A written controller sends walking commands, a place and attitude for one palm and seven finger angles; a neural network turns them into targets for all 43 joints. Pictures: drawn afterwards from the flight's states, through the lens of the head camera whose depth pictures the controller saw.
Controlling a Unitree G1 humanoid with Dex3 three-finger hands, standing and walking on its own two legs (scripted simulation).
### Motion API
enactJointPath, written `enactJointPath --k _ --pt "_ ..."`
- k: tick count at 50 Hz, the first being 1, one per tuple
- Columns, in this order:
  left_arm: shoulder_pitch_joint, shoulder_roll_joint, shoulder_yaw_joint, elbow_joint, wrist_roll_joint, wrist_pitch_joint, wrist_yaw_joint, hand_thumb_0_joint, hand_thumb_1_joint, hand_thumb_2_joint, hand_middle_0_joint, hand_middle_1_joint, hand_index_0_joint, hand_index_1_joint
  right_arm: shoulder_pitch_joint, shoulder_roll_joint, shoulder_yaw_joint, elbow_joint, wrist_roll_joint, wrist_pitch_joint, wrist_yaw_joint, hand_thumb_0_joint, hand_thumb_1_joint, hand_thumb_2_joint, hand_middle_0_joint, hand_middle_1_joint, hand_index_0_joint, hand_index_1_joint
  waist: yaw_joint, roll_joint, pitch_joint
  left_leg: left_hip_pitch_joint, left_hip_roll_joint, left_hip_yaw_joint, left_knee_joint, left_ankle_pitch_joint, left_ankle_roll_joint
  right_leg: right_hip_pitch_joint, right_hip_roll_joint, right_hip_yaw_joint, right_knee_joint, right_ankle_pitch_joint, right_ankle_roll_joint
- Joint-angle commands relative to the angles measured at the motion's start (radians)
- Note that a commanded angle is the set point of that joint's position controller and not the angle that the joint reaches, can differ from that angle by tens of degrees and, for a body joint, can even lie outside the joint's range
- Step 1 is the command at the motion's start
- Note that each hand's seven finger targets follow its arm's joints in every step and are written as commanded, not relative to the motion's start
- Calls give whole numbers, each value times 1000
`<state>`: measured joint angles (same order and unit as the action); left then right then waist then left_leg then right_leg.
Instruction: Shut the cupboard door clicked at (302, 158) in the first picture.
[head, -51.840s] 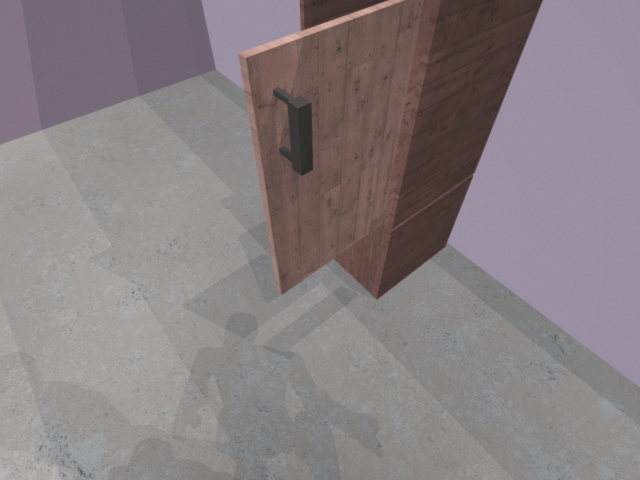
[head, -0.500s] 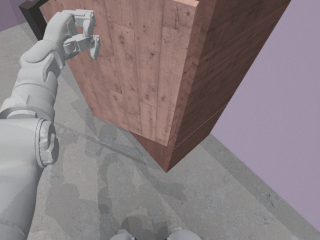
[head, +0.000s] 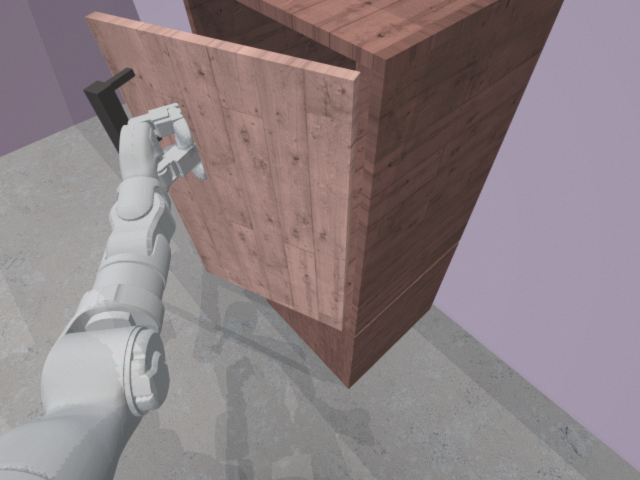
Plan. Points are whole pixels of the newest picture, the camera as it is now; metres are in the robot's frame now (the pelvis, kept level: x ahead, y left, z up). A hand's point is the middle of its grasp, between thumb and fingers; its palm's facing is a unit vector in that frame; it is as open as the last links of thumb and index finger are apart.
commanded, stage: pull the fist back off the door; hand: left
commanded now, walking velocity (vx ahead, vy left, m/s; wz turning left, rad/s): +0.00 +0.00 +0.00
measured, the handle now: (129, 118) +0.59 +0.23 +0.15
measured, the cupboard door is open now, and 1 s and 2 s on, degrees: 22 22 22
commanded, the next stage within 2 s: draw the hand back to the body in 0.38 s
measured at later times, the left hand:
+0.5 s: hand (189, 188) +0.42 +0.12 +0.16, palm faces +0.08 -1.00 +0.01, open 3.1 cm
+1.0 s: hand (102, 266) +0.31 +0.18 +0.17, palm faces +0.08 -1.00 -0.01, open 3.1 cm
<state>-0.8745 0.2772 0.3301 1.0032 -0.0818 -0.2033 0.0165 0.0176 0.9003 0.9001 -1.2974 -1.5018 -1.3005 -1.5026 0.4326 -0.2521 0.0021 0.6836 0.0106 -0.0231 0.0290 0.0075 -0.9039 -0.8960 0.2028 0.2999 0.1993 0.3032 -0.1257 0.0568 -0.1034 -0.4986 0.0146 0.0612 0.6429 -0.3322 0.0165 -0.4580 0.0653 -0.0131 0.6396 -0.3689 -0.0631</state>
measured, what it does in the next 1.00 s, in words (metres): stands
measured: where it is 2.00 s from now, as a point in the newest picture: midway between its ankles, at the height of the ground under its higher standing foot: outside the picture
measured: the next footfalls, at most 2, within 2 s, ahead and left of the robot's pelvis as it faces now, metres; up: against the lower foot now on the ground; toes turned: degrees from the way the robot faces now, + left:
none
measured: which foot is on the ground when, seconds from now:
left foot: down 0.00-1.00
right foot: down 0.00-1.00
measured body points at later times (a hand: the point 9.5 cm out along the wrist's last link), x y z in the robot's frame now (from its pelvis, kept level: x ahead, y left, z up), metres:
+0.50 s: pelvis -0.03 +0.00 +0.00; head -0.02 -0.01 +0.45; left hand +0.41 +0.17 +0.16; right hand +0.10 -0.24 -0.11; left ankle -0.01 +0.11 -0.72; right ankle -0.04 -0.08 -0.72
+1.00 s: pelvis -0.02 +0.01 +0.01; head -0.05 -0.01 +0.46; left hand +0.30 +0.24 +0.17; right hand +0.15 -0.23 -0.07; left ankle -0.01 +0.11 -0.72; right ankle -0.04 -0.08 -0.72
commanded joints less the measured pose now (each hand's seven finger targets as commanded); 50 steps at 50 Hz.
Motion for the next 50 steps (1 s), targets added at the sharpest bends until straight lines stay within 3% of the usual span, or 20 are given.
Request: enactJointPath --k 1,2,4,8,9,13,15,17,18,20,23,25,28,32,33,34,38,41,45,50 --pt "-334 120 -78 -345 -40 -24 -32 0 900 900 -1300 -1500 -1300 -1500 -8 -145 -58 -126 25 -33 -10 0 -900 -900 200 300 200 300 46 -83 -349 235 -42 -24 -13 383 40 212 -32 28 -71 694 83" --pt "-305 132 -66 -362 -50 -13 -31 0 900 900 -1300 -1500 -1300 -1500 -16 -148 -61 -125 28 -34 -15 0 -900 -900 200 300 200 300 53 -99 -340 246 -37 -28 -18 380 39 209 -29 21 -79 659 75" --pt "-346 45 -154 -438 -66 -5 -30 0 900 900 -1300 -1500 -1300 -1500 -46 -138 -57 -123 34 -39 -21 0 -900 -900 200 300 200 300 33 -50 -307 297 -34 -35 -25 376 39 162 -27 17 -95 598 70" --pt "-401 -8 -215 -518 -74 -3 4 0 900 900 -1300 -1500 -1300 -1500 -84 -134 -55 -108 36 -54 -36 0 -900 -900 200 300 200 300 16 -74 -274 344 -30 -56 -42 314 39 111 -26 6 -118 470 64" --pt "-384 16 -190 -524 -69 -3 17 0 900 900 -1300 -1500 -1300 -1500 -105 -132 -54 -105 36 -58 -39 0 -900 -900 200 300 200 300 33 -53 -288 352 -30 -58 -45 301 35 111 -28 10 -118 448 59" --pt "-394 31 -185 -457 -51 4 50 0 900 900 -1300 -1500 -1300 -1500 -137 -127 -37 -94 34 -60 -48 0 -900 -900 200 300 200 300 31 -112 -225 300 -34 -64 -65 209 35 102 -36 15 -134 346 62" --pt "-368 60 -154 -448 -48 3 59 0 900 900 -1300 -1500 -1300 -1500 -166 -123 -31 -106 35 -61 -49 0 -900 -900 200 300 200 300 51 -89 -246 291 -38 -59 -73 193 32 130 -43 22 -132 336 58" --pt "-378 59 -156 -429 -44 2 61 0 900 900 -1300 -1500 -1300 -1500 -179 -118 -24 -111 35 -60 -50 0 -900 -900 200 300 200 300 51 -67 -244 283 -40 -55 -70 191 31 132 -46 27 -129 339 56" --pt "-378 79 -145 -389 -42 6 59 0 900 900 -1300 -1500 -1300 -1500 -171 -124 -22 -107 35 -56 -52 0 -900 -900 200 300 200 300 43 -111 -221 264 -36 -59 -70 175 32 127 -45 29 -136 323 63" --pt "-418 90 -139 -333 -45 9 53 0 900 900 -1300 -1500 -1300 -1500 -174 -123 -17 -107 37 -53 -54 0 -900 -900 200 300 200 300 34 -116 -184 234 -36 -58 -76 140 31 113 -50 35 -146 289 63" --pt "-401 102 -116 -296 -56 -4 36 0 900 900 -1300 -1500 -1300 -1500 -158 -128 -21 -112 35 -60 -54 0 -900 -900 200 300 200 300 44 -127 -222 231 -35 -60 -69 155 31 130 -47 36 -138 307 62" --pt "-404 65 -155 -334 -59 -23 17 0 900 900 -1300 -1500 -1300 -1500 -157 -124 -21 -119 38 -65 -49 0 -900 -900 200 300 200 300 44 -75 -266 256 -36 -59 -65 189 27 136 -46 29 -121 345 54" --pt "-184 81 -114 -364 -74 -17 -8 0 900 900 -1300 -1500 -1300 -1500 -147 -133 -30 -145 40 -69 -42 0 -900 -900 200 300 200 300 91 -97 -308 267 -32 -55 -68 245 28 188 -38 18 -111 401 51" --pt "-100 88 -115 -560 -94 21 -33 0 900 900 -1300 -1500 -1300 -1500 -177 -132 -32 -175 48 -64 -45 0 -900 -900 200 300 200 300 107 -122 -280 279 -29 -45 -94 255 35 225 -39 16 -133 415 55" --pt "-71 124 -90 -628 -98 25 -33 0 900 900 -1300 -1500 -1300 -1500 -189 -134 -35 -182 50 -63 -49 0 -900 -900 200 300 200 300 121 -115 -292 294 -25 -45 -99 273 35 246 -39 19 -136 422 55" --pt "-52 104 -111 -709 -100 31 -36 0 900 900 -1300 -1500 -1300 -1500 -207 -127 -32 -191 51 -65 -51 0 -900 -900 200 300 200 300 125 -83 -300 314 -25 -43 -105 294 36 257 -39 18 -134 443 53" --pt "51 135 -97 -869 -108 74 -36 0 900 900 -1300 -1500 -1300 -1500 -241 -124 -30 -191 54 -72 -68 0 -900 -900 200 300 200 300 131 -64 -251 352 -18 -43 -124 298 37 258 -35 13 -160 414 53" --pt "114 103 -129 -924 -120 124 -53 0 900 900 -1300 -1500 -1300 -1500 -285 -117 -19 -196 60 -77 -81 0 -900 -900 200 300 200 300 126 -55 -176 357 -20 -47 -151 240 36 235 -38 12 -191 342 53" --pt "235 97 -130 -1029 -138 190 -79 0 900 900 -1300 -1500 -1300 -1500 -332 -113 -9 -215 65 -81 -91 0 -900 -900 200 300 200 300 139 -44 -174 399 -20 -54 -166 270 32 259 -43 2 -199 363 49" --pt "393 88 -119 -1120 -160 275 -117 0 900 900 -1163 -1350 -1163 -1350 -374 -106 5 -238 71 -76 -92 0 -900 -900 200 300 200 300 144 -67 -120 406 -22 -62 -173 277 27 258 -43 -12 -204 375 49"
